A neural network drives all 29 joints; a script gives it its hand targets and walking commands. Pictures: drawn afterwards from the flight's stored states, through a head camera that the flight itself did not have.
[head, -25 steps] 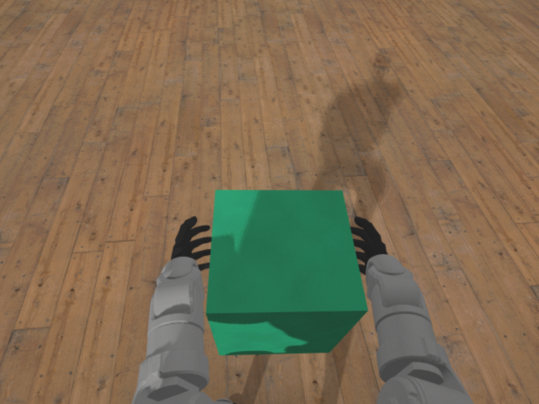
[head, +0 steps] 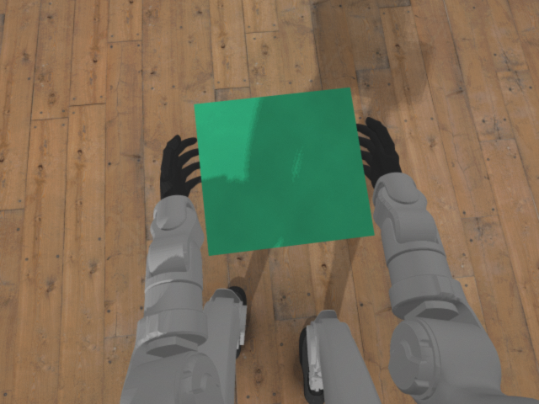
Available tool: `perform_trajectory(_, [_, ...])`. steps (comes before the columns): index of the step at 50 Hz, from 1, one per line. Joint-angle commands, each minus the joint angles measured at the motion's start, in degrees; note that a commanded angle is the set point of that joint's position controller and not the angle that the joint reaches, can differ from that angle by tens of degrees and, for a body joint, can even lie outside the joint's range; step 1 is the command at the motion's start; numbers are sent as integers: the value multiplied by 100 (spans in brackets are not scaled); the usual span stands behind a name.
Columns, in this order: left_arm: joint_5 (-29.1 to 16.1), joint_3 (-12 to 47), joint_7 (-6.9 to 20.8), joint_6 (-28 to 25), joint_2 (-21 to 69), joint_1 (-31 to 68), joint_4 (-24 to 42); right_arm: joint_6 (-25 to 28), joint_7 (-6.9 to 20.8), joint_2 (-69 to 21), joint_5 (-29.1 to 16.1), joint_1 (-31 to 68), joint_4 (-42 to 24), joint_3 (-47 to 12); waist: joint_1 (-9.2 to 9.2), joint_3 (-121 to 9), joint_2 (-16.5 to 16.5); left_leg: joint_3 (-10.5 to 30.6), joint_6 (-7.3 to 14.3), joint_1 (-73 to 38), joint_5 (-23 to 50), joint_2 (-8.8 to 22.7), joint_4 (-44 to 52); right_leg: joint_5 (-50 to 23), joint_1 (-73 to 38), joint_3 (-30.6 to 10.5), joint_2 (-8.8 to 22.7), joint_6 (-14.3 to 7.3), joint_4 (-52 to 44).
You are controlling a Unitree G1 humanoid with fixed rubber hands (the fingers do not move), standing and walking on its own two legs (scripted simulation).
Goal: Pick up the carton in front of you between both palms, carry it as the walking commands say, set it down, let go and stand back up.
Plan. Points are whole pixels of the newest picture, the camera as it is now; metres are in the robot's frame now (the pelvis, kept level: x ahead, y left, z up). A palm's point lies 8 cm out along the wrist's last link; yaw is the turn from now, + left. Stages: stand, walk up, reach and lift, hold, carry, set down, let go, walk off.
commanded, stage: set down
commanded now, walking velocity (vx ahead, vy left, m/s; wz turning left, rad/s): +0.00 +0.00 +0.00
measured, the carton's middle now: (277, 186) +0.44 +0.03 -0.14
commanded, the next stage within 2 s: none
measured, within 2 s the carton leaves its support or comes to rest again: neither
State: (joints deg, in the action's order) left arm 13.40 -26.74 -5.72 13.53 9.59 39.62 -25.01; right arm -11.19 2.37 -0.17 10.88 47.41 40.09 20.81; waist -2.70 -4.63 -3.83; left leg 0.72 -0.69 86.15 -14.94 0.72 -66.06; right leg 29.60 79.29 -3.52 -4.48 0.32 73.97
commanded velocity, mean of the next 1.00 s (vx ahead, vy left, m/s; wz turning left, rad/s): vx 0.00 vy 0.00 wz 0.00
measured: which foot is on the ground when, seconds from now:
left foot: down 0.00-1.00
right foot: down 0.00-1.00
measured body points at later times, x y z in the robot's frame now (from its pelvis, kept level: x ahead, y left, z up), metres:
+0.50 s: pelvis -0.01 -0.01 -0.12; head +0.29 +0.01 +0.21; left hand +0.45 +0.20 -0.23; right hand +0.52 -0.09 -0.23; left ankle +0.13 +0.13 -0.60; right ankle +0.03 -0.12 -0.60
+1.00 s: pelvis -0.03 +0.00 -0.21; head +0.34 +0.02 +0.04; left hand +0.49 +0.23 -0.37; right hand +0.55 -0.07 -0.38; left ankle +0.12 +0.13 -0.60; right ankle +0.03 -0.12 -0.60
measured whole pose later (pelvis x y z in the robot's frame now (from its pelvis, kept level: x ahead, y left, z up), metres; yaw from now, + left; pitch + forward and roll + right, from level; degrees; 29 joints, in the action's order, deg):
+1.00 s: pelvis -0.03 +0.00 -0.21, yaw -1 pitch +46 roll +0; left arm 8.7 -32.1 -6.7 16.8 -4.2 76.3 -41.5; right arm -14.5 -3.7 14.2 5.2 84.4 56.6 10.6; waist -8.2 10.3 -1.8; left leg 2.4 -2.1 132.3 -20.8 0.4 -107.3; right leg 40.0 123.6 -1.2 -6.8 0.9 117.8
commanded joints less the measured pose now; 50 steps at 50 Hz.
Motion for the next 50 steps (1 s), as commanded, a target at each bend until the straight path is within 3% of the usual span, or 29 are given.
perform_trajectory(1, [-355, 3224, 1344, 142, 4774, 3505, -524, -106, 1157, -5324, -283, 3090, 145, -2547, -163, -4912, 32, -153, 6, -4394, 860, -796, -347, -621, 222, 150, -522, -18, -1042])
perform_trajectory(9, [-281, 2685, 1560, 236, 4566, 4077, -968, -196, 1070, -5298, -249, 3597, 555, -2218, -266, -5236, 94, -291, -13, -3137, 1167, -841, -1154, -975, 818, 178, -594, 15, -306])
perform_trajectory(20, [-657, 2769, 1514, 215, 4327, 4760, -786, -158, 807, -5072, -738, 4468, 173, -2801, -467, -6305, -48, -413, -103, -2273, 1712, -820, -2214, -1455, 1289, 304, -694, 112, 824])
perform_trajectory(31, [-822, 2617, 1400, 280, 3888, 5664, -778, -237, 765, -4541, -891, 5281, 391, -2760, -530, -6201, -12, -479, -171, -1870, 1540, -739, -3027, -948, 2292, 489, -699, 72, 1679])
perform_trajectory(45, [-1071, 2327, 1243, 168, 3026, 6966, -918, -179, 769, -3654, -1258, 6486, 909, -2783, -749, -5757, -16, -494, -166, -1818, 1357, -561, -4021, -330, 3224, 565, -588, 1, 2700])
perform_trajectory(50, [-1122, 1752, 1359, 148, 3263, 6528, -1846, -40, 757, -3224, -1065, 6708, 1145, -2599, -546, -4787, -278, -362, -124, -1221, 1363, -526, -4350, -308, 3688, 540, -475, -55, 2939])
